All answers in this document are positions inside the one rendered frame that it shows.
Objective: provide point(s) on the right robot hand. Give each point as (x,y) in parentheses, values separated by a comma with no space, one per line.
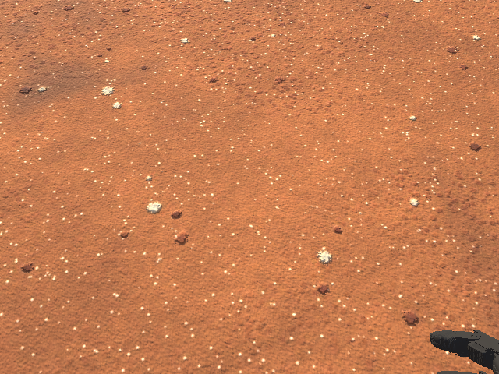
(478,346)

